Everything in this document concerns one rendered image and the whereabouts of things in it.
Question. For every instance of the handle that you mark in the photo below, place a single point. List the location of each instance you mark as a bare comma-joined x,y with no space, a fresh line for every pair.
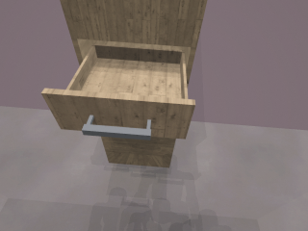
90,129

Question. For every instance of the cabinet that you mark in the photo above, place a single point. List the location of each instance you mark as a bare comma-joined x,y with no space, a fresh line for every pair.
157,24

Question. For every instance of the drawer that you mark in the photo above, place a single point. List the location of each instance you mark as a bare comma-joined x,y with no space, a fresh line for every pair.
124,86

